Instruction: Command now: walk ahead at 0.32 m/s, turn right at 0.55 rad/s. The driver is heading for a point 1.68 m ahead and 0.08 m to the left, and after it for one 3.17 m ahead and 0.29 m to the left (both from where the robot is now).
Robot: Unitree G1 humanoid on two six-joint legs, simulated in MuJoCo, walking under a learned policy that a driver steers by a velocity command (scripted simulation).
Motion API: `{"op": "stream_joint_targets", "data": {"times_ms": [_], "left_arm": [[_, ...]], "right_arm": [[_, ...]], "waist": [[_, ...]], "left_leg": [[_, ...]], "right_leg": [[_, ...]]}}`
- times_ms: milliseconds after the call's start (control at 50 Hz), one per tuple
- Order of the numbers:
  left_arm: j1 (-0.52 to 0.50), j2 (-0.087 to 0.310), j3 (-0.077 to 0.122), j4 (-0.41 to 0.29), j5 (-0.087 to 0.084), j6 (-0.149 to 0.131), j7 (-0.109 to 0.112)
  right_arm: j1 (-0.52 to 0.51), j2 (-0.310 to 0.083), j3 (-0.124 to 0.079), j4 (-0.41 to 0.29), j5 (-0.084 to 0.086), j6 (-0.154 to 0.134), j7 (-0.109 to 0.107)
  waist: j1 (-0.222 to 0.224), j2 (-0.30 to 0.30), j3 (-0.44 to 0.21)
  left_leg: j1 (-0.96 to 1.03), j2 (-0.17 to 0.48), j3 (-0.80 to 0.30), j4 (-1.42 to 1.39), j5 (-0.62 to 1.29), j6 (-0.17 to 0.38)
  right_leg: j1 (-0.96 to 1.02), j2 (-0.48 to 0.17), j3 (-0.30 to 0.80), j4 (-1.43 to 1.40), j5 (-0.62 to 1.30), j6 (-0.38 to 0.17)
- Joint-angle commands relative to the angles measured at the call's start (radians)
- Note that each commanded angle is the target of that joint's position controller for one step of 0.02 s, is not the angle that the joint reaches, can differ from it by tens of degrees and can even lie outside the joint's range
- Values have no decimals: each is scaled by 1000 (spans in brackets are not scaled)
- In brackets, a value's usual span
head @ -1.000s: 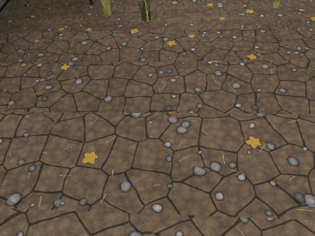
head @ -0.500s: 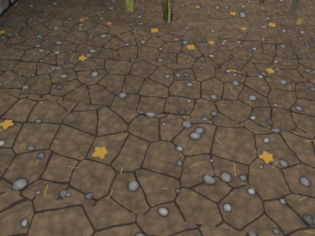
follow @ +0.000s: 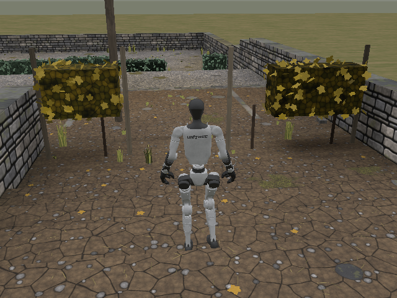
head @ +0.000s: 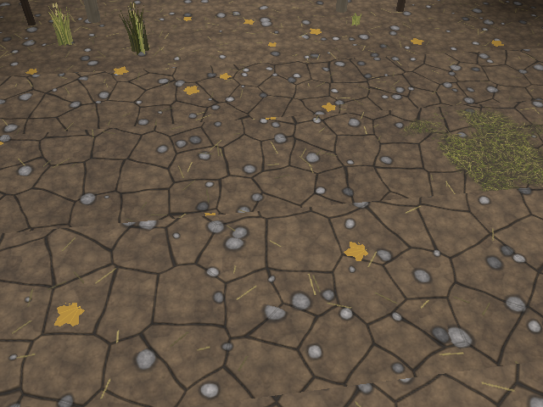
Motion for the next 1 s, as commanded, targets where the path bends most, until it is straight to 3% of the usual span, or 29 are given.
{"op": "stream_joint_targets", "data": {"times_ms": [20,60,120,220,320,360,400,420,440,460,480,500,520,560,600,640,700,720,740,760,820,840,880,900,920,940,960,980,1000], "left_arm": [[-58,105,26,-81,19,-36,-27],[-7,88,19,-55,16,-20,-53],[-74,67,4,-77,4,-14,-61],[-196,44,-17,-81,10,-26,-60],[-364,0,-50,-119,3,-43,-78],[-337,3,-54,-111,2,-49,-69],[-126,27,-41,-42,7,-64,-42],[61,71,-23,19,21,-78,-26],[214,174,4,36,44,-84,-6],[250,232,20,54,4,-76,7],[196,200,14,71,-8,-72,18],[129,136,-5,83,-5,-79,22],[71,80,-20,89,-7,-90,17],[23,16,-38,102,-14,-109,15],[26,26,-35,113,-17,-131,15],[16,43,-32,124,-19,-140,18],[15,51,-33,148,-25,-142,25],[1,61,-30,137,-17,-146,26],[33,72,-27,150,-9,-151,31],[65,60,-29,159,-11,-147,35],[88,89,-24,170,-4,-130,45],[53,114,-19,161,-4,-121,47],[-124,157,-6,113,-9,-118,44],[-238,149,-1,94,-34,-124,34],[-143,12,-32,65,-6,-126,26],[-4,22,-41,70,11,-127,29],[-40,51,-35,33,7,-135,24],[-72,104,-19,40,1,-128,25],[-121,128,-8,38,9,-110,20]], "right_arm": [[1,-159,-49,-38,5,-22,-2],[-3,-119,-40,-31,12,-32,13],[75,-127,-49,1,16,-50,28],[203,-134,-55,77,21,-63,33],[281,-139,-54,147,19,-55,25],[283,-160,-58,174,22,-49,20],[274,-168,-55,198,31,-45,17],[272,-163,-51,204,38,-45,16],[292,-68,-25,152,60,-52,32],[289,-64,-33,136,63,-58,36],[180,-145,-58,122,49,-55,27],[139,-115,-52,113,50,-64,30],[153,-93,-51,133,50,-60,29],[208,-59,-54,178,20,-24,38],[215,-39,-59,191,22,-4,47],[114,-33,-60,163,27,2,55],[-12,-1,-42,115,3,-2,69],[-2,-12,-45,118,7,-4,74],[35,-28,-53,141,1,2,77],[29,-50,-59,136,-5,6,73],[2,-83,-74,120,-22,15,70],[61,-92,-79,137,-21,24,67],[367,-134,-105,227,-11,31,60],[515,-170,-125,272,0,24,54],[326,-186,-110,244,51,3,52],[214,-147,-82,174,72,-26,55],[194,-209,-105,161,37,-20,41],[113,-179,-97,141,22,-21,30],[53,-167,-88,116,20,-28,23]], "waist": [[21,104,108],[36,133,63],[9,105,103],[-59,99,121],[-110,124,154],[-84,136,136],[25,114,26],[109,96,-92],[150,-62,-276],[148,-200,-383],[144,-88,-214],[101,-79,-66],[50,-49,8],[-15,-79,50],[-44,-78,50],[-44,-103,80],[-25,-117,78],[-31,-104,46],[-30,-106,14],[-22,-58,20],[-22,-49,46],[-59,-65,20],[-239,-64,-65],[-367,86,-62],[-178,361,75],[-37,126,42],[-40,120,26],[16,14,127],[31,-21,159]], "left_leg": [[186,279,-408,-392,-392,55],[114,223,-259,-391,-253,58],[123,244,-183,-399,-146,77],[236,248,-83,-377,65,98],[288,278,-17,-361,324,121],[294,297,-6,-319,486,121],[295,270,57,-75,857,100],[180,235,110,155,823,76],[-122,168,123,518,364,38],[-338,-13,14,758,-207,20],[-448,33,-94,801,-142,36],[-450,64,-89,765,-90,42],[-381,97,-80,672,-48,40],[-261,106,-74,565,-18,19],[-227,79,-66,514,45,10],[-252,74,-33,428,142,4],[-144,49,45,288,343,13],[-99,28,88,323,419,20],[-144,53,59,419,452,38],[-220,65,39,432,410,53],[-254,35,72,430,214,100],[-153,12,99,419,143,122],[301,-34,122,355,43,172],[512,-2,75,153,205,248],[432,149,-281,16,575,311],[347,258,-472,-28,823,347],[267,341,-645,-188,369,416],[104,349,-669,-194,170,386],[2,305,-584,-193,139,347]], "right_leg": [[-386,-68,4,189,151,20],[-317,-87,-45,296,231,37],[-386,-114,-29,286,339,48],[-388,-113,-34,30,402,43],[-254,-139,-210,-264,304,7],[-123,-122,-253,-326,226,-33],[161,-50,-281,-413,199,-77],[436,-80,-229,-429,240,-110],[776,-405,179,-484,-13,-194],[874,-603,624,-652,73,-266],[791,-543,443,-624,188,-230],[635,-507,269,-626,376,-208],[498,-453,142,-653,520,-158],[352,-380,-12,-695,615,-99],[311,-354,-96,-719,732,-91],[285,-328,-168,-753,733,-84],[211,-289,-285,-736,833,-59],[199,-285,-308,-709,819,-59],[279,-345,-280,-652,872,-70],[352,-371,-270,-614,896,-83],[466,-413,-286,-478,1159,-83],[433,-411,-310,-403,1286,-74],[138,-387,-327,-32,1363,-61],[-99,-256,-331,435,775,-31],[-379,-82,-291,703,-71,13],[-355,-160,-115,628,-29,7],[-369,-149,-86,552,-32,40],[-362,-207,-59,427,-10,56],[-302,-220,-79,303,-6,71]]}}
